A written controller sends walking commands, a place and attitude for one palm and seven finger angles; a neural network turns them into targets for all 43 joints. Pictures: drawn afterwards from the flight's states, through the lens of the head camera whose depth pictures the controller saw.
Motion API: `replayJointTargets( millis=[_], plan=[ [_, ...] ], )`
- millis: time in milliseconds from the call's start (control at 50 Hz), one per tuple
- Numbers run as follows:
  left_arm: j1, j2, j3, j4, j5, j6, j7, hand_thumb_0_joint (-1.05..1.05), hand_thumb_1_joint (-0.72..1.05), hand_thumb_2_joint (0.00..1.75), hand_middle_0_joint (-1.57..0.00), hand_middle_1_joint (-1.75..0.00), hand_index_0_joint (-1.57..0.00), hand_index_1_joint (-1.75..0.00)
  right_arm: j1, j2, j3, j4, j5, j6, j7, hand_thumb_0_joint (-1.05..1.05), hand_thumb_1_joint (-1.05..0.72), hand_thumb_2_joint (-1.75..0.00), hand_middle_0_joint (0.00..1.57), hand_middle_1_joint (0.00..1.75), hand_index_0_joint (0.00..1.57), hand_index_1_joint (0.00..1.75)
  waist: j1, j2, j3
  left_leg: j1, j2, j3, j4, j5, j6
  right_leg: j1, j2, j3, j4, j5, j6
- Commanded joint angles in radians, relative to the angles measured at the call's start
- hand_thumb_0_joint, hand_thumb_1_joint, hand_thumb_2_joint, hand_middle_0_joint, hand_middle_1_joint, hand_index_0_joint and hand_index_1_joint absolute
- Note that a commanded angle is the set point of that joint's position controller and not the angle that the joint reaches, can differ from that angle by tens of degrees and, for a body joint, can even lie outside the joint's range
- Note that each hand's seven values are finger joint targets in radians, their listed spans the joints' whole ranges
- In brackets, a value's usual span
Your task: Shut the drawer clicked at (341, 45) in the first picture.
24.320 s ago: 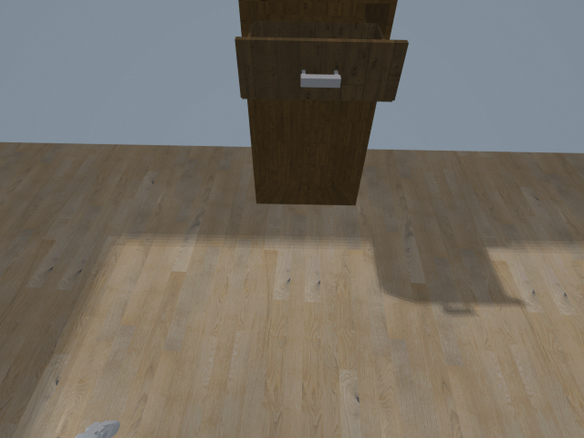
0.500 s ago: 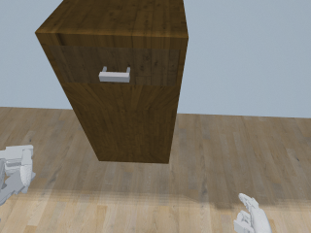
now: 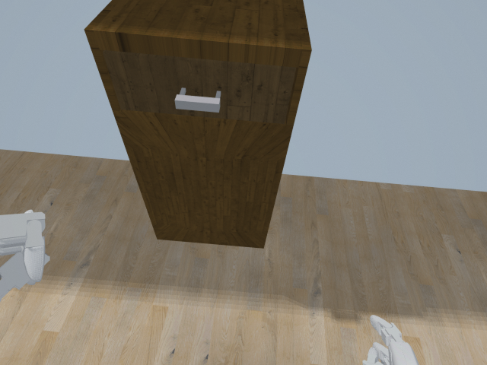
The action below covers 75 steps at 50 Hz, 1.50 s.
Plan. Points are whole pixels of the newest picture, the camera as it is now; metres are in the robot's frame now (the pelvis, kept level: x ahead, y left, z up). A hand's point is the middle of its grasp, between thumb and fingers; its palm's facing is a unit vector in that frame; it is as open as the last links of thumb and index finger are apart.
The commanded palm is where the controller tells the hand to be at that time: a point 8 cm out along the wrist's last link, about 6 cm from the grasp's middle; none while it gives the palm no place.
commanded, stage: step back with the hand held close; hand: left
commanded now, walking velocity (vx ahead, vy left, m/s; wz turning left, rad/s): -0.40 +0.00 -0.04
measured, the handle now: (199, 98) +0.68 +0.14 +0.04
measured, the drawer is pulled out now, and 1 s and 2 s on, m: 0.00 0.00 0.00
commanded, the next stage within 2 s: stop stepping back and stand still in 0.48 s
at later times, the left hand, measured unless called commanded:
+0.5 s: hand out of the picture +0.09 +0.20 +0.18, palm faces +0.26 -0.80 -0.55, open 3.2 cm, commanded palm +0.04 +0.23 +0.18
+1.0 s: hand out of the picture -0.11 +0.21 +0.17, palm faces +0.44 -0.82 -0.37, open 3.2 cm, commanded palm -0.17 +0.24 +0.18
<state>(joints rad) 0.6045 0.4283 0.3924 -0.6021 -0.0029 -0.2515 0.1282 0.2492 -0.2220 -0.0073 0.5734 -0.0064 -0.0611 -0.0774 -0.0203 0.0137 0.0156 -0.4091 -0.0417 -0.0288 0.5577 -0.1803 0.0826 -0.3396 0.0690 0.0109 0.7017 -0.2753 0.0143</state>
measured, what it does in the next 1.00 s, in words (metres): walks backwards: right foot, then left foot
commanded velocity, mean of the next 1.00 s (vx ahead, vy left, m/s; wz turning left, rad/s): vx -0.06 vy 0.03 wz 0.02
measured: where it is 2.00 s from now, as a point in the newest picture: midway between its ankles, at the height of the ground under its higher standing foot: outside the picture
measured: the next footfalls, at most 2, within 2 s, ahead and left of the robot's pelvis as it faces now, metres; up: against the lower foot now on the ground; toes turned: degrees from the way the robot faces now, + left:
right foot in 0.16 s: -0.16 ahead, -0.12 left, +0.00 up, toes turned -2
left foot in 0.46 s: -0.02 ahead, +0.04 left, +0.00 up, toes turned -3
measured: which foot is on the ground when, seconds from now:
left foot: down 0.00-0.32, up 0.34-0.44, down 0.46-0.74, up 0.76-0.98, down 1.00-1.00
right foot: up 0.00-0.14, down 0.16-0.48, up 0.50-0.72, down 0.74-1.00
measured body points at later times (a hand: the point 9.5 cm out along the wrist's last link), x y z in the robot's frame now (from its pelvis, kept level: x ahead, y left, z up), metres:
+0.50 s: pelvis -0.11 -0.04 +0.00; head -0.09 -0.02 +0.45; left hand +0.07 +0.24 +0.21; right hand +0.06 -0.29 -0.07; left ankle -0.06 +0.04 -0.73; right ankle -0.19 -0.12 -0.71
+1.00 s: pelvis -0.29 -0.04 +0.00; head -0.31 -0.03 +0.45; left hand -0.13 +0.25 +0.19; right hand -0.14 -0.30 -0.07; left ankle -0.33 +0.08 -0.73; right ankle -0.21 -0.18 -0.73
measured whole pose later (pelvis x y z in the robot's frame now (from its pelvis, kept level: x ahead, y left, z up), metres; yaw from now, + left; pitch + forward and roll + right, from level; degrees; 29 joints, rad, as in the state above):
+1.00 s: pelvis -0.29 -0.04 +0.00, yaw +1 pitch +0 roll +0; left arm 0.56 0.34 0.35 -0.53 -0.02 -0.20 0.15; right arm 0.29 -0.25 -0.02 0.63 0.00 -0.13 -0.09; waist 0.00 -0.04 -0.07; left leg -0.22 0.04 0.05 0.58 -0.42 0.06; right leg -0.41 -0.08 -0.06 0.59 -0.34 0.00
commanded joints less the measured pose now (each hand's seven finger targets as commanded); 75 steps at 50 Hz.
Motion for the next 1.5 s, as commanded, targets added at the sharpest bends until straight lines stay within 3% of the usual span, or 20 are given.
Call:
replayJointTargets(
  millis=[0, 160, 260, 320, 380, 420, 460, 540, 660, 700, 720, 740, 920, 980, 1060, 1200, 1240, 1280, 1440, 1480],
  plan=[
    [0.044, 0.131, 0.143, -0.176, -0.021, -0.078, 0.023, 0.0, 0.9, 0.9, -1.4, -1.6, -1.4, -1.6, -0.125, -0.136, -0.065, -0.152, -0.008, -0.083, -0.004, 0.0, -0.9, -0.9, 0.2, 0.3, 0.2, 0.3, 0.029, 0.098, -0.09, -0.133, 0.281, -0.296, -0.321, -0.115, 0.08, 0.209, 0.0, 0.042, -0.006, -0.112, -0.001],
    [0.043, 0.172, 0.123, -0.267, -0.048, -0.111, -0.019, 0.0, 0.9, 0.9, -1.4, -1.6, -1.4, -1.6, -0.102, -0.144, -0.061, -0.075, -0.028, -0.098, 0.044, 0.0, -0.9, -0.9, 0.2, 0.3, 0.2, 0.3, 0.047, 0.184, -0.372, 0.613, 0.227, -0.149, -0.103, 0.906, 0.02, -0.005, -0.004, 0.02, -0.283, -0.017, 0.017],
    [0.15, 0.293, 0.284, -0.362, -0.094, -0.105, -0.014, 0.0, 0.9, 0.9, -1.4, -1.6, -1.4, -1.6, -0.146, -0.114, -0.045, -0.178, 0.016, -0.047, 0.051, 0.0, -0.9, -0.9, 0.2, 0.3, 0.2, 0.3, 0.069, -0.03, -0.483, 0.453, 0.153, -0.015, -0.015, 0.62, -0.016, 0.185, -0.077, 0.018, -0.356, 0.496, 0.073],
    [0.213, 0.272, 0.33, -0.21, -0.104, -0.096, -0.018, 0.0, 0.9, 0.9, -1.4, -1.6, -1.4, -1.6, -0.247, -0.098, -0.031, -0.233, 0.068, -0.01, 0.026, 0.0, -0.9, -0.9, 0.2, 0.3, 0.2, 0.3, 0.069, -0.33, -0.271, 0.008, 0.007, 0.084, 0.234, -0.185, -0.058, 0.232, -0.29, 0.071, -0.325, 1.112, 0.129],
    [0.177, 0.195, 0.244, -0.105, -0.106, -0.056, -0.036, 0.0, 0.9, 0.9, -1.4, -1.6, -1.4, -1.6, -0.266, -0.075, -0.008, -0.194, 0.04, -0.014, 0.004, 0.0, -0.9, -0.9, 0.2, 0.3, 0.2, 0.3, 0.036, -0.115, -0.143, -0.054, 0.033, 0.059, 0.108, -0.15, -0.06, 0.208, -0.29, 0.088, -0.247, 1.112, 0.03],
    [0.088, 0.155, 0.154, -0.097, -0.095, -0.047, -0.038, 0.0, 0.9, 0.9, -1.4, -1.6, -1.4, -1.6, -0.213, -0.12, -0.009, -0.143, 0.023, -0.003, -0.017, 0.0, -0.9, -0.9, 0.2, 0.3, 0.2, 0.3, -0.009, 0.1, -0.127, 0.213, 0.052, 0.062, -0.12, 0.406, -0.052, 0.072, -0.144, -0.025, -0.133, 0.922, 0.065],
    [-0.044, 0.139, 0.069, -0.157, -0.081, -0.051, -0.037, 0.0, 0.9, 0.9, -1.4, -1.6, -1.4, -1.6, -0.143, -0.136, -0.041, -0.107, 0.011, -0.039, 0.013, 0.0, -0.9, -0.9, 0.2, 0.3, 0.2, 0.3, -0.009, 0.255, -0.18, 0.504, 0.315, -0.223, -0.203, 0.97, 0.079, -0.228, -0.015, 0.036, 0.226, -0.186, 0.07],
    [0.007, 0.118, 0.056, -0.155, -0.068, -0.013, -0.01, 0.0, 0.9, 0.9, -1.4, -1.6, -1.4, -1.6, -0.113, -0.127, -0.064, -0.115, -0.001, -0.08, 0.031, 0.0, -0.9, -0.9, 0.2, 0.3, 0.2, 0.3, 0.04, 0.05, -0.178, 0.255, 0.331, -0.18, -0.258, 0.492, 0.09, -0.072, -0.048, 0.08, 0.247, -0.241, 0.013],
    [0.053, 0.213, 0.191, -0.278, -0.022, -0.001, 0.033, 0.0, 0.9, 0.9, -1.4, -1.6, -1.4, -1.6, -0.18, -0.133, -0.048, -0.209, 0.016, -0.065, 0.007, 0.0, -0.9, -0.9, 0.2, 0.3, 0.2, 0.3, 0.055, 0.258, -0.086, -0.45, 0.2, -0.068, -0.405, -0.66, 0.024, 0.523, 0.002, -0.106, 0.079, -0.137, 0.004],
    [0.045, 0.185, 0.156, -0.238, -0.016, 0.0, 0.035, 0.0, 0.9, 0.9, -1.4, -1.6, -1.4, -1.6, -0.169, -0.093, -0.051, -0.19, 0.019, -0.065, 0.011, 0.0, -0.9, -0.9, 0.2, 0.3, 0.2, 0.3, 0.056, 0.024, -0.012, -0.304, 0.03, 0.082, -0.003, -0.488, -0.068, 0.228, -0.139, 0.053, -0.311, -0.396, -0.063],
    [0.023, 0.208, 0.162, -0.24, -0.024, -0.001, 0.036, 0.0, 0.9, 0.9, -1.4, -1.6, -1.4, -1.6, -0.167, -0.095, -0.063, -0.172, 0.018, -0.062, 0.012, 0.0, -0.9, -0.9, 0.2, 0.3, 0.2, 0.3, 0.053, -0.255, 0.032, -0.103, -0.036, 0.039, 0.516, -0.346, -0.1, -0.225, -0.392, 0.513, -0.636, -0.687, -0.174],
    [-0.057, 0.189, 0.129, -0.255, -0.035, -0.002, 0.028, 0.0, 0.9, 0.9, -1.4, -1.6, -1.4, -1.6, -0.146, -0.112, -0.06, -0.13, 0.002, -0.057, 0.016, 0.0, -0.9, -0.9, 0.2, 0.3, 0.2, 0.3, 0.013, -0.238, 0.099, -0.134, -0.002, -0.029, 0.718, -0.224, -0.103, -0.344, -0.491, 0.606, -0.684, -0.684, -0.215],
    [-0.153, 0.088, 0.035, -0.111, -0.011, -0.009, 0.039, 0.0, 0.9, 0.9, -1.4, -1.6, -1.4, -1.6, -0.09, -0.093, -0.043, -0.079, 0.004, -0.121, -0.021, 0.0, -0.9, -0.9, 0.2, 0.3, 0.2, 0.3, -0.002, -0.191, -0.08, 0.188, 0.041, 0.15, -0.035, -0.239, -0.022, -0.048, -0.291, 0.071, -0.346, -0.351, -0.075],
    [-0.138, 0.096, 0.06, -0.269, -0.002, -0.042, 0.058, 0.0, 0.9, 0.9, -1.4, -1.6, -1.4, -1.6, -0.061, -0.128, -0.045, -0.115, -0.009, -0.157, -0.022, 0.0, -0.9, -0.9, 0.2, 0.3, 0.2, 0.3, -0.009, 0.371, -0.074, 0.356, 0.288, -0.271, -0.355, -0.398, 0.103, -0.255, -0.059, -0.11, 0.281, -0.284, 0.011],
    [-0.061, 0.2, 0.17, -0.332, 0.008, -0.066, 0.045, 0.0, 0.9, 0.9, -1.4, -1.6, -1.4, -1.6, -0.075, -0.094, -0.052, -0.096, 0.008, -0.19, 0.031, 0.0, -0.9, -0.9, 0.2, 0.3, 0.2, 0.3, 0.001, 0.189, 0.009, 0.206, 0.391, -0.389, -0.356, -0.2, 0.176, -0.429, -0.146, 0.029, 0.585, -0.143, -0.007],
    [-0.017, 0.103, 0.116, -0.036, -0.008, -0.034, 0.038, 0.0, 0.9, 0.9, -1.4, -1.6, -1.4, -1.6, -0.077, -0.106, -0.045, -0.078, -0.003, -0.119, -0.001, 0.0, -0.9, -0.9, 0.2, 0.3, 0.2, 0.3, 0.023, 0.205, 0.044, -0.162, 0.277, -0.054, -0.306, -0.488, 0.055, 0.195, -0.064, -0.147, 0.016, -0.148, -0.029],
    [-0.068, 0.104, 0.097, 0.012, 0.002, -0.014, 0.038, 0.0, 0.9, 0.9, -1.4, -1.6, -1.4, -1.6, -0.099, -0.102, -0.047, -0.074, 0.002, -0.097, -0.006, 0.0, -0.9, -0.9, 0.2, 0.3, 0.2, 0.3, 0.04, 0.016, 0.026, -0.272, 0.185, 0.005, -0.002, -0.503, 0.011, 0.353, -0.087, -0.04, -0.17, -0.239, -0.065],
    [-0.123, 0.126, 0.074, -0.001, -0.009, 0.002, 0.024, 0.0, 0.9, 0.9, -1.4, -1.6, -1.4, -1.6, -0.129, -0.104, -0.067, -0.092, 0.019, -0.089, 0.002, 0.0, -0.9, -0.9, 0.2, 0.3, 0.2, 0.3, 0.029, -0.424, 0.043, -0.31, 0.015, 0.044, 0.597, -0.369, -0.04, 0.191, -0.436, 0.585, -0.531, -0.364, -0.203],
    [-0.089, 0.133, 0.095, -0.287, -0.011, -0.049, 0.043, 0.0, 0.9, 0.9, -1.4, -1.6, -1.4, -1.6, -0.129, -0.068, -0.031, -0.064, -0.006, -0.122, -0.013, 0.0, -0.9, -0.9, 0.2, 0.3, 0.2, 0.3, -0.007, -0.075, -0.022, 0.275, 0.058, 0.12, -0.014, -0.169, -0.041, -0.134, -0.266, 0.085, -0.327, -0.371, -0.129],
    [-0.052, 0.131, 0.116, -0.322, -0.016, -0.071, 0.05, 0.0, 0.9, 0.9, -1.4, -1.6, -1.4, -1.6, -0.116, -0.107, -0.039, -0.081, -0.013, -0.14, -0.022, 0.0, -0.9, -0.9, 0.2, 0.3, 0.2, 0.3, 0.007, 0.272, -0.011, 0.288, 0.192, -0.147, -0.266, -0.303, 0.016, -0.155, -0.131, 0.004, -0.01, -0.282, -0.056]
  ],
)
